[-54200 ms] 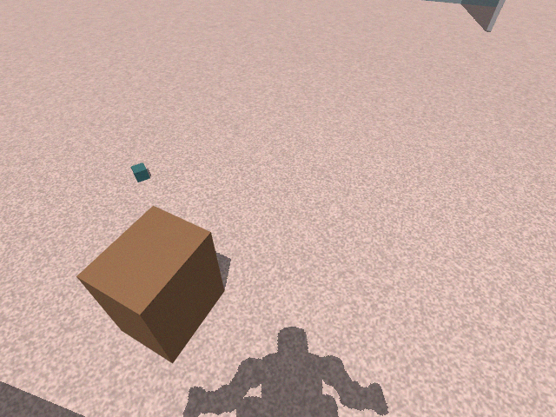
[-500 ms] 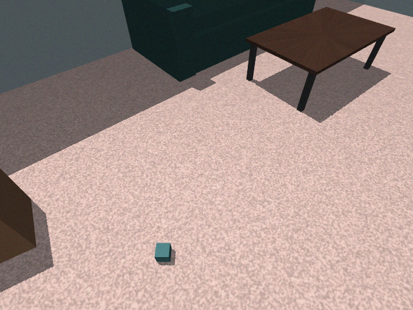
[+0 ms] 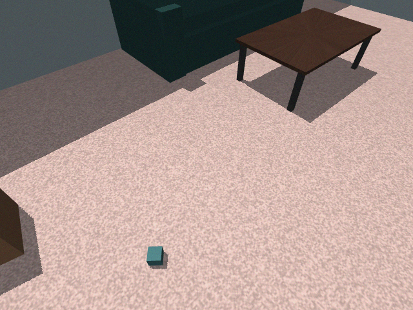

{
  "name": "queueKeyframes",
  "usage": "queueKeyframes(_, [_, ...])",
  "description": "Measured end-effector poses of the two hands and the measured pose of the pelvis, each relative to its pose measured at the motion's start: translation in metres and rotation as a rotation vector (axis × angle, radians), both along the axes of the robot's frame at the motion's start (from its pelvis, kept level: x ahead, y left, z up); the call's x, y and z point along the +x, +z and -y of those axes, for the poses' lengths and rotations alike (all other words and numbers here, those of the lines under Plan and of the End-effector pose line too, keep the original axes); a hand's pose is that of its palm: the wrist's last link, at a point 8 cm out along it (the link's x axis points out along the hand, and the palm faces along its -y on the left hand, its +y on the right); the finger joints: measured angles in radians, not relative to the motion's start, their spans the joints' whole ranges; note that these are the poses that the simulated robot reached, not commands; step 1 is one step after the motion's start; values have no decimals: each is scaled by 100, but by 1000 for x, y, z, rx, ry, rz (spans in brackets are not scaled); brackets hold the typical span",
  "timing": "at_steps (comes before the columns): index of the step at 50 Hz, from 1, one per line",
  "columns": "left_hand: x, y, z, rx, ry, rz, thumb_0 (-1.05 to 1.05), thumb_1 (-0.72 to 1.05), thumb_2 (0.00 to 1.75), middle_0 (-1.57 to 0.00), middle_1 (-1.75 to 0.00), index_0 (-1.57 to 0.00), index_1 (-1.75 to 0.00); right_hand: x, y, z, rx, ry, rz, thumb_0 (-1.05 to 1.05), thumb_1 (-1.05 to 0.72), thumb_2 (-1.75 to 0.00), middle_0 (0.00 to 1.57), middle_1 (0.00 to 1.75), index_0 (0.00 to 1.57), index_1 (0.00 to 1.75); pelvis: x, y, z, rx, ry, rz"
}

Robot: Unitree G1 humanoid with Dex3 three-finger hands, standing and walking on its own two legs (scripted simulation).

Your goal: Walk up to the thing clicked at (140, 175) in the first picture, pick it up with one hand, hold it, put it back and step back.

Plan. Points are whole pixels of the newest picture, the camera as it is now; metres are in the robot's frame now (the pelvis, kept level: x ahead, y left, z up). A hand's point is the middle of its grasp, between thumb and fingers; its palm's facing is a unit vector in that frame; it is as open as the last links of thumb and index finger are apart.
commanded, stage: walk up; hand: left
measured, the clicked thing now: (155, 255) +0.50 +0.24 -0.75
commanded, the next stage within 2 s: none
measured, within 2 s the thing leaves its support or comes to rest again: neither
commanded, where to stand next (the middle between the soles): +0.06 +0.02 m, yaw -1 degrees
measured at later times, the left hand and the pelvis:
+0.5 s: hand out of the picture +0.09 +0.26 -0.15, palm faces +0.02 -0.95 -0.32, open 7.3 cm; pelvis +0.00 +0.01 +0.00, yaw +0 degrees
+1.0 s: hand out of the picture +0.07 +0.29 -0.19, palm faces +0.00 -0.95 -0.33, open 7.3 cm; pelvis -0.07 +0.03 -0.03, yaw +3 degrees
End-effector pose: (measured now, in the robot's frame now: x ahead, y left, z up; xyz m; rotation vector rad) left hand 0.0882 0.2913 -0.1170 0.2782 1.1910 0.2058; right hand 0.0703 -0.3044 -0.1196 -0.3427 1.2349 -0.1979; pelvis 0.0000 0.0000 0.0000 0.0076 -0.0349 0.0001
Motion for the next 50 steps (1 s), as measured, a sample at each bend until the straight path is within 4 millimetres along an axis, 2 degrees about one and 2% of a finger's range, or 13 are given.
queueKeyframes(7, [0,0,-4,5,-2,-11,1,91,90,-20,-30,-21,-30,-13,-2,-2,3,-9,-32,0,-91,-90,20,30,21,30,0,0,-1,-1,0,-3])
queueKeyframes(12, [-3,0,-7,7,6,-21,1,91,90,-20,-30,-21,-30,-16,-4,-6,9,-9,-39,0,-91,-90,20,30,21,30,1,0,-3,0,-1,-3])
queueKeyframes(29, [-11,-2,-12,1,31,-39,1,91,90,-20,-30,-21,-30,10,-2,-13,12,22,1,0,-91,-90,20,30,21,30,6,0,-7,-1,4,-7])
queueKeyframes(38, [-17,-11,-28,37,23,-32,1,91,90,-20,-30,-21,-30,14,-4,3,-52,28,35,0,-91,-90,20,30,21,30,-24,-14,-8,-9,22,-15])
queueKeyframes(41, [-18,-17,-34,42,4,-9,1,91,90,-20,-30,-21,-30,2,-4,4,-78,34,34,0,-91,-90,20,30,21,30,-38,-20,-14,-1,25,-13])
queueKeyframes(43, [-17,-22,-39,38,-11,13,1,91,90,-20,-30,-21,-30,-13,-3,2,-91,32,28,0,-91,-90,20,30,21,30,-46,-25,-19,5,32,-21])
queueKeyframes(46, [-13,-35,-46,27,-28,57,1,91,90,-20,-30,-21,-30,-44,-6,-1,-124,36,-1,0,-91,-90,20,30,21,30,-59,-36,-27,-8,48,-26])
queueKeyframes(50, [-24,-37,-43,7,-28,60,1,91,90,-20,-30,-20,-30,-85,1,-8,-134,25,-70,0,-91,-90,20,30,21,30,-66,-30,-25,-4,47,-4])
